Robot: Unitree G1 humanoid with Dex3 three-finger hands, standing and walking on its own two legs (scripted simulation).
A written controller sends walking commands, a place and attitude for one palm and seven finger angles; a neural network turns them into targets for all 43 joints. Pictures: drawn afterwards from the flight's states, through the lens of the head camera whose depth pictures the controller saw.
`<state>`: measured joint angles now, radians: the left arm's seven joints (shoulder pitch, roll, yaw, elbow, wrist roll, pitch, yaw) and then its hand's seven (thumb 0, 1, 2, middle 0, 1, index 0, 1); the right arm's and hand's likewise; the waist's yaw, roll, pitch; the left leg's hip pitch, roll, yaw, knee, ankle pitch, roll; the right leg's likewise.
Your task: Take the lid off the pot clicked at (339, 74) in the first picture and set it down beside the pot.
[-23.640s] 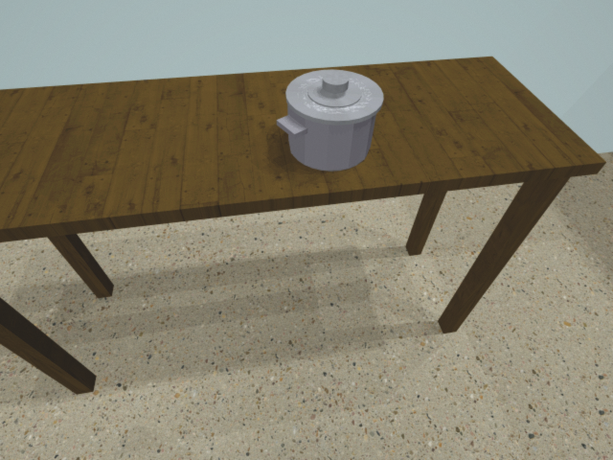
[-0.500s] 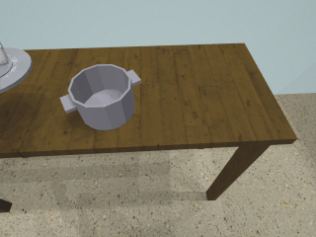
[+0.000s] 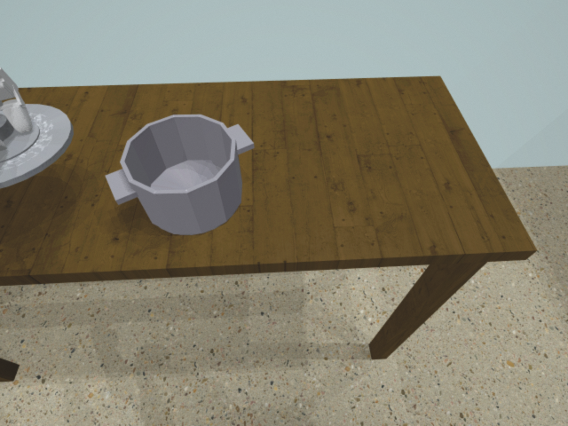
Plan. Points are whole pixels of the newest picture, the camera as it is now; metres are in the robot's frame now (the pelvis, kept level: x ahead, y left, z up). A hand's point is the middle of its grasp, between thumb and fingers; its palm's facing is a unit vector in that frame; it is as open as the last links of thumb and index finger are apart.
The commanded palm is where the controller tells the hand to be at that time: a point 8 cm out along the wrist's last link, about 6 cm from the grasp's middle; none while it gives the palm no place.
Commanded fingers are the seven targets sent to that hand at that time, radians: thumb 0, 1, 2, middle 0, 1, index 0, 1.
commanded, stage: lower the lid onto the table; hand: left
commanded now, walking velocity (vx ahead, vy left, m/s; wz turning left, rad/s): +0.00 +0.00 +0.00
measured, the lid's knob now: out of the picture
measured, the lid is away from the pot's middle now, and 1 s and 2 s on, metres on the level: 0.23 0.24 0.24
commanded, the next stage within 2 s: open the fingers wide in 1.58 s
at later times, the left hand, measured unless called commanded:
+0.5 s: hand out of the picture +0.43 +0.35 +0.16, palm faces -0.40 -0.18 -0.90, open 6.5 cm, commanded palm +0.45 +0.36 +0.23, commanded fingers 0.00 0.64 1.01 -0.85 -0.99 -0.98 -1.05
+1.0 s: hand (2, 171) +0.43 +0.36 +0.13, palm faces -0.44 -0.19 -0.88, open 6.5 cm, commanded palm +0.46 +0.37 +0.19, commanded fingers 0.00 0.64 1.01 -0.85 -0.99 -0.98 -1.05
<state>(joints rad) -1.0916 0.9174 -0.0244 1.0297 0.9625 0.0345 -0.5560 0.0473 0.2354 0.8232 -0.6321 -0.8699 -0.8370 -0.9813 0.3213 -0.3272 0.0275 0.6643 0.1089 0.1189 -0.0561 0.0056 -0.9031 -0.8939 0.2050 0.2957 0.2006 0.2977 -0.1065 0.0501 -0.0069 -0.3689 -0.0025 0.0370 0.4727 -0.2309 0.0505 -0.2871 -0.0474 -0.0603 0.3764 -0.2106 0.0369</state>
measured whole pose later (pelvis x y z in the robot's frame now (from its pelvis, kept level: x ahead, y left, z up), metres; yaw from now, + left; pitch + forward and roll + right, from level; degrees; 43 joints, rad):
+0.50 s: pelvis +0.00 +0.00 +0.00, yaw +0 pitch +8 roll -2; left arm -1.06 0.92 -0.01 1.11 0.95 -0.03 -0.53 0.05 0.24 0.82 -0.63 -0.87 -0.84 -0.98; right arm 0.32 -0.32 0.03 0.68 0.11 0.12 -0.06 0.00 -0.90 -0.89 0.21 0.30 0.20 0.30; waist -0.11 0.04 -0.01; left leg -0.40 0.00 0.03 0.51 -0.25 0.05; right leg -0.32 -0.04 -0.06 0.41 -0.22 0.04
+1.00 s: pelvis -0.01 +0.01 -0.01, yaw -1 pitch +9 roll -3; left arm -1.03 0.93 0.00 1.16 0.96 -0.08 -0.50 0.05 0.24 0.82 -0.62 -0.87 -0.84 -0.98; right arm 0.35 -0.32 0.03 0.69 0.11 0.12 -0.07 0.00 -0.90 -0.89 0.21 0.30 0.20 0.30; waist -0.13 0.03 -0.03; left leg -0.46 0.01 0.04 0.57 -0.27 0.06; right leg -0.37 -0.04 -0.05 0.45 -0.23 0.04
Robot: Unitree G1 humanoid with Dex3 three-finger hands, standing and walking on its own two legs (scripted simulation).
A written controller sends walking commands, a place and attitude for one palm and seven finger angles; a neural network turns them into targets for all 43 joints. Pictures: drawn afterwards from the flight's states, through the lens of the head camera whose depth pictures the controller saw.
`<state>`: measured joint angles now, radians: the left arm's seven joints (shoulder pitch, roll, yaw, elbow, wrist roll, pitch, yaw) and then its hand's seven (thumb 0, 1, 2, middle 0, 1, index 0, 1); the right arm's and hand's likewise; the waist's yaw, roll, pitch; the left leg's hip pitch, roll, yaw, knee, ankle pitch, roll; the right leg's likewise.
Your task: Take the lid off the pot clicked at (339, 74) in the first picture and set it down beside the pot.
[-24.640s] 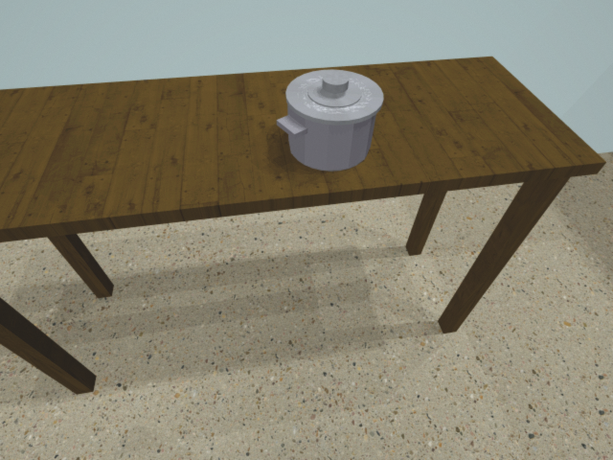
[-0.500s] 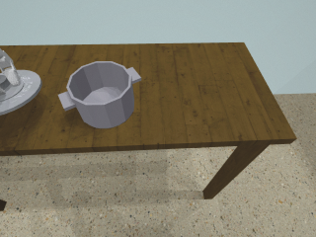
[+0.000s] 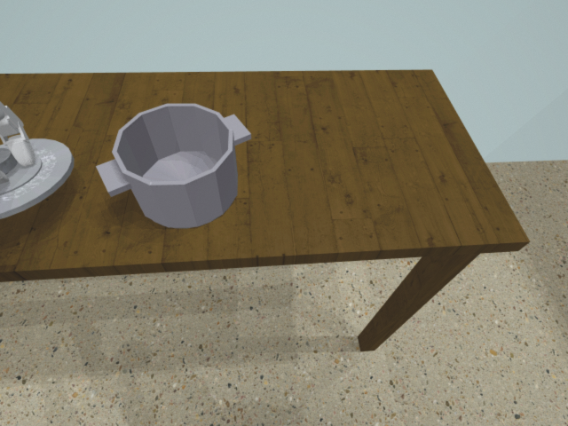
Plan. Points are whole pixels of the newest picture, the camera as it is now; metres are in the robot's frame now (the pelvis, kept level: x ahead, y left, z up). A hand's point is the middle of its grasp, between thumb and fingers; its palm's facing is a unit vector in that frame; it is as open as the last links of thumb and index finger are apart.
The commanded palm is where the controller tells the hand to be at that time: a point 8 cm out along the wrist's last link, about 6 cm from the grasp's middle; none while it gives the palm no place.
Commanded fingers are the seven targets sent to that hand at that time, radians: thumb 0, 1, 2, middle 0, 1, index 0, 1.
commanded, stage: lower the lid onto the table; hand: left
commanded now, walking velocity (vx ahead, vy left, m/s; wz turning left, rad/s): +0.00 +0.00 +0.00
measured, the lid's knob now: out of the picture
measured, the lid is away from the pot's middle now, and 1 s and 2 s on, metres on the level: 0.24 0.24 0.24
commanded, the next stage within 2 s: open the fingers wide in 0.58 s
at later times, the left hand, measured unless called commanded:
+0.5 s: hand (2, 174) +0.44 +0.35 +0.10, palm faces -0.49 -0.18 -0.85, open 6.5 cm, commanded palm +0.48 +0.36 +0.16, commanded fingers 0.00 0.64 1.01 -0.85 -0.99 -0.98 -1.05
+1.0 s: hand (4, 192) +0.42 +0.35 +0.09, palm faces -0.44 -0.11 -0.89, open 6.4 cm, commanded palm +0.45 +0.36 +0.15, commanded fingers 0.00 0.39 0.80 -0.62 -0.97 -0.69 -1.00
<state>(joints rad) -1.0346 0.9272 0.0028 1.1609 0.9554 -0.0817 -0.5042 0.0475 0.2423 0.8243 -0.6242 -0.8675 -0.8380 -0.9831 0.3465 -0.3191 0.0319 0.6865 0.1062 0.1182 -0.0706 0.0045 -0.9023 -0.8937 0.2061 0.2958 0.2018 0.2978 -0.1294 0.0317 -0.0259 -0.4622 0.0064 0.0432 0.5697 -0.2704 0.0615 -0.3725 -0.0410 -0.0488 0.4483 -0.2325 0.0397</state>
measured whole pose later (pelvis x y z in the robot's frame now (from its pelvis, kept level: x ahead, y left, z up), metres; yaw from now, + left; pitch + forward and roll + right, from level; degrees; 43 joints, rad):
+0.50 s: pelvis +0.00 +0.01 -0.01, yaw -1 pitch +11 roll -3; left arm -1.03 0.92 -0.01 1.18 0.96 -0.12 -0.49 0.05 0.24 0.82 -0.62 -0.87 -0.84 -0.99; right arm 0.36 -0.32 0.03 0.69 0.10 0.11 -0.08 0.00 -0.90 -0.89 0.21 0.30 0.20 0.30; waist -0.13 0.03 -0.04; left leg -0.54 0.01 0.05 0.64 -0.31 0.07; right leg -0.45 -0.04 -0.04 0.51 -0.26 0.04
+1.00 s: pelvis -0.01 +0.00 -0.01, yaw -1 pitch +12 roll -3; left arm -0.89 0.90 0.05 1.05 0.97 -0.21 -0.42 0.03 0.29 0.76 -0.58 -0.91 -0.80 -1.02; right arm 0.32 -0.29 0.02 0.67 0.10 0.19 -0.08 0.00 -0.90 -0.89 0.21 0.30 0.20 0.30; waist -0.11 0.03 -0.05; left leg -0.58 0.02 0.04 0.67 -0.30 0.07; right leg -0.49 -0.03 -0.04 0.54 -0.26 0.03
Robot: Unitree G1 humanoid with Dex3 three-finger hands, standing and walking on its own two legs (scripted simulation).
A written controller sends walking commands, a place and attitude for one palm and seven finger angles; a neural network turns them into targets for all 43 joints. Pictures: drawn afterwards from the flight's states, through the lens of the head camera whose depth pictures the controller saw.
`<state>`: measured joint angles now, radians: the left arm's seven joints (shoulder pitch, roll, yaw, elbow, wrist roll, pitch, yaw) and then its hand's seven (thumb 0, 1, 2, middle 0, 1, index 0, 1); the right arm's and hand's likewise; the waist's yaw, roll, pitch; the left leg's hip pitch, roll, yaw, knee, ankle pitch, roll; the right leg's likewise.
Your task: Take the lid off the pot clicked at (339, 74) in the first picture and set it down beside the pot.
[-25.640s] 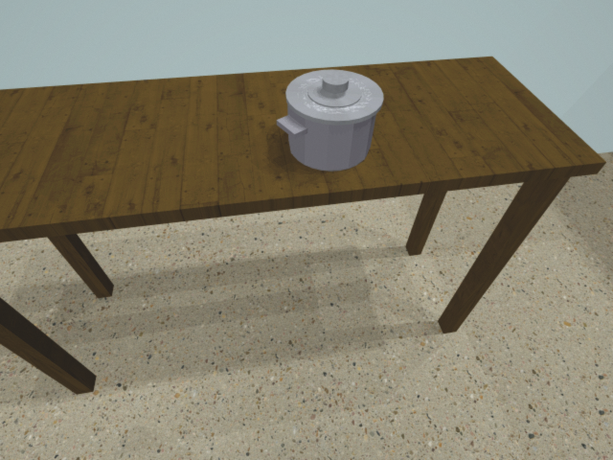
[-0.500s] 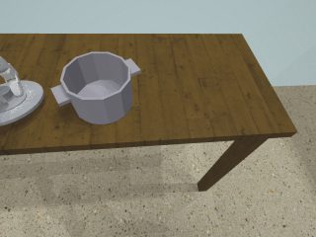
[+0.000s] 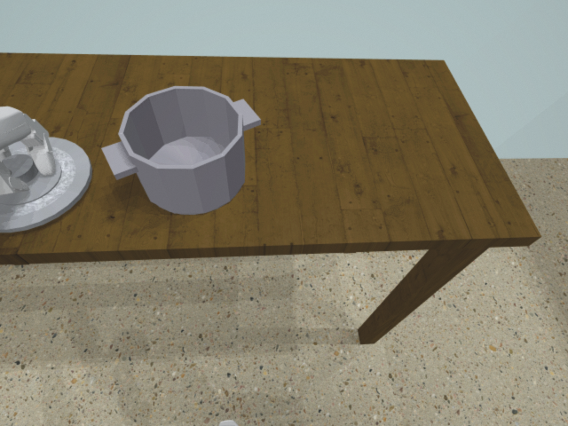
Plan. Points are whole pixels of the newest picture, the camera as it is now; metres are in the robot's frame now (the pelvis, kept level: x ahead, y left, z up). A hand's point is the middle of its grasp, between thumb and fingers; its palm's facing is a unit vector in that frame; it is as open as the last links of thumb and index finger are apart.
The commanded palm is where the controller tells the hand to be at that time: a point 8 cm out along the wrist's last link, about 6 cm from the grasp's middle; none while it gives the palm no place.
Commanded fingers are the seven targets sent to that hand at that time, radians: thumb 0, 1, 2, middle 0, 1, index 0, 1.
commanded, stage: open the fingers wide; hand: left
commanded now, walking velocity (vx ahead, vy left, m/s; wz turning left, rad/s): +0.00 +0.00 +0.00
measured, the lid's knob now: (17, 169) +0.46 +0.36 +0.08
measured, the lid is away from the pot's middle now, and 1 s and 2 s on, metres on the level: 0.24 0.24 0.24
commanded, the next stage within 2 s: raise the empty hand in 0.78 s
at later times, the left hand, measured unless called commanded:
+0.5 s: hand (4, 165) +0.43 +0.35 +0.11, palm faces -0.43 -0.12 -0.89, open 9.6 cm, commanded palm +0.46 +0.36 +0.16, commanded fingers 0.00 -0.01 0.63 -0.34 -0.87 -0.34 -0.87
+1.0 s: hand out of the picture +0.43 +0.36 +0.12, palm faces -0.41 -0.11 -0.91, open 11.0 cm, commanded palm +0.45 +0.36 +0.18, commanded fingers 0.00 -0.02 0.66 -0.35 -0.85 -0.35 -0.85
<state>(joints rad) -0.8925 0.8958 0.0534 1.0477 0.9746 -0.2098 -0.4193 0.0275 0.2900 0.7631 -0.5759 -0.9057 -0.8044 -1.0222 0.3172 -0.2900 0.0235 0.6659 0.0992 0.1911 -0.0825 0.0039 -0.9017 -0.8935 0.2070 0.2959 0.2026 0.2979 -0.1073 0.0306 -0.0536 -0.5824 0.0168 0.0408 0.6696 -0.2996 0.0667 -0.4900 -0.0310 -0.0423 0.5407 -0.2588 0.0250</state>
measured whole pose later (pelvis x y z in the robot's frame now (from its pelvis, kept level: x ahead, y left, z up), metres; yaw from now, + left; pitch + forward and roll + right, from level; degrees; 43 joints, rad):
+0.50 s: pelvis +0.00 +0.00 +0.00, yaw +0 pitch +12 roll -3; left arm -0.90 0.92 0.06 1.05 0.96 -0.20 -0.44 0.00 0.12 0.67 -0.44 -0.91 -0.46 -0.92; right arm 0.32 -0.30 0.02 0.66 0.11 0.21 -0.08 0.00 -0.90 -0.89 0.21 0.30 0.20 0.30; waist -0.11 0.03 -0.05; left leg -0.59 0.02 0.04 0.68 -0.31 0.06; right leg -0.50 -0.03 -0.04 0.56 -0.27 0.03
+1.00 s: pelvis +0.00 +0.00 +0.00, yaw +0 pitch +12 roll -3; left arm -0.89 0.92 0.07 1.00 0.96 -0.21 -0.45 0.00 -0.01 0.65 -0.37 -0.86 -0.37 -0.86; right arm 0.31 -0.30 0.02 0.65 0.10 0.22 -0.08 0.00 -0.90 -0.89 0.21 0.30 0.20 0.30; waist -0.10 0.03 -0.06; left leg -0.59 0.02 0.03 0.69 -0.31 0.06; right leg -0.50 -0.02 -0.04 0.56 -0.27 0.03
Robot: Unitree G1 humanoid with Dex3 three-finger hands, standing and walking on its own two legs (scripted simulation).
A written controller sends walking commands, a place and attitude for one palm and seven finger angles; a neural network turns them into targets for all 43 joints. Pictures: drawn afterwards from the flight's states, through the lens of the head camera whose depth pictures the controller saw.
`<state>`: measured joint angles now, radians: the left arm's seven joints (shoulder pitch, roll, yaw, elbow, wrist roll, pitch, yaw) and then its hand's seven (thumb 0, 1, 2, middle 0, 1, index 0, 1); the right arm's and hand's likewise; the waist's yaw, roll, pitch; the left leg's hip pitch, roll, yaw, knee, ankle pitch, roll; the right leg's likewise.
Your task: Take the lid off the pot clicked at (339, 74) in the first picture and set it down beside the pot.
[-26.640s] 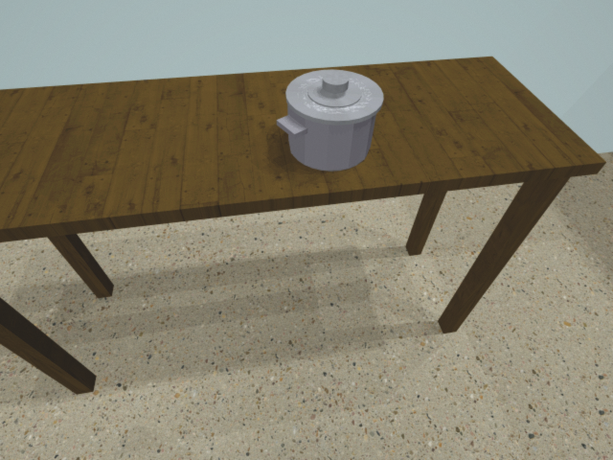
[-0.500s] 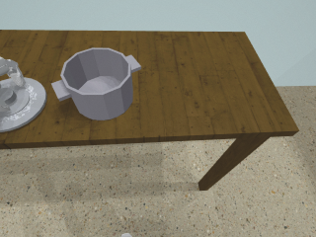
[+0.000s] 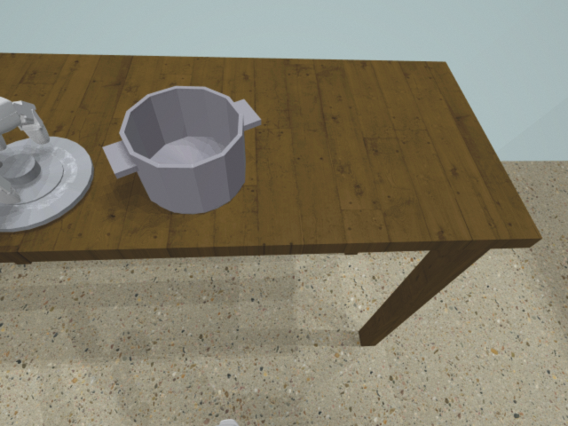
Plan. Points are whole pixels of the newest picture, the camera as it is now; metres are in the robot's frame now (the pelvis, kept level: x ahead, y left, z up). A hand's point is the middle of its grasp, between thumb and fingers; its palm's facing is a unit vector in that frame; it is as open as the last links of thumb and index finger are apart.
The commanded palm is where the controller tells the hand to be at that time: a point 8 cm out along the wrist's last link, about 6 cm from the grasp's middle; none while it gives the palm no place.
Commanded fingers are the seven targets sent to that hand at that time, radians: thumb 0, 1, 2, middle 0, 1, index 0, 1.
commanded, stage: raise the empty hand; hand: left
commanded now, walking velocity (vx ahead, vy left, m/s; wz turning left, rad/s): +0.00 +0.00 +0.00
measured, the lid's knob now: (20, 169) +0.46 +0.37 +0.08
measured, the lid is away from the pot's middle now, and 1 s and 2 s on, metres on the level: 0.24 0.24 0.24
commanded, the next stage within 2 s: draw the hand back to the body in 1.18 s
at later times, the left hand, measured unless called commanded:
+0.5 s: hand out of the picture +0.44 +0.37 +0.17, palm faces -0.36 -0.12 -0.92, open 11.1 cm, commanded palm +0.46 +0.37 +0.23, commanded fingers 0.00 -0.02 0.66 -0.35 -0.85 -0.35 -0.85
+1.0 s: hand out of the picture +0.45 +0.37 +0.22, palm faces -0.30 -0.11 -0.95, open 11.1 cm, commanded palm +0.45 +0.37 +0.29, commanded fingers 0.00 -0.02 0.66 -0.35 -0.85 -0.35 -0.85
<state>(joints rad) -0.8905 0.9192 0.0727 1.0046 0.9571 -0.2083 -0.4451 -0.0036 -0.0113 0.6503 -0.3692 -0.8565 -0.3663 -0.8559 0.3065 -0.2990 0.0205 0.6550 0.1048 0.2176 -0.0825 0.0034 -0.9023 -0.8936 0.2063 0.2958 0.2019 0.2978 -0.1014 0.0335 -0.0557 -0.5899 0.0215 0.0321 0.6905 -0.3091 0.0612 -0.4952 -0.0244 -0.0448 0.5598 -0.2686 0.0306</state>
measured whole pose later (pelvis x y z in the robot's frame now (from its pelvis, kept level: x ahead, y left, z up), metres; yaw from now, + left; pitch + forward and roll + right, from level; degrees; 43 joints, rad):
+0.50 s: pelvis +0.00 +0.01 +0.01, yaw +0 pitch +11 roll -3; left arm -1.02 0.95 0.03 1.03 0.96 -0.16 -0.50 0.00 -0.01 0.65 -0.37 -0.85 -0.37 -0.85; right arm 0.32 -0.30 0.03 0.66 0.11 0.20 -0.07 0.00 -0.90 -0.89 0.21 0.30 0.20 0.30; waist -0.11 0.03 -0.05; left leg -0.53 0.01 0.04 0.63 -0.29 0.07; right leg -0.44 -0.04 -0.04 0.50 -0.24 0.03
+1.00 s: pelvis +0.01 +0.01 +0.01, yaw +1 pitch +10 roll -3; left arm -1.11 0.96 -0.01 0.99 0.96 -0.08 -0.55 0.00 -0.02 0.65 -0.37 -0.85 -0.37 -0.85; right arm 0.30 -0.30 0.04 0.64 0.11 0.19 -0.05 0.00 -0.90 -0.89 0.21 0.30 0.20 0.30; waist -0.09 0.04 -0.04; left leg -0.47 -0.01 0.04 0.55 -0.25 0.08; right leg -0.37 -0.05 -0.04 0.41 -0.21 0.02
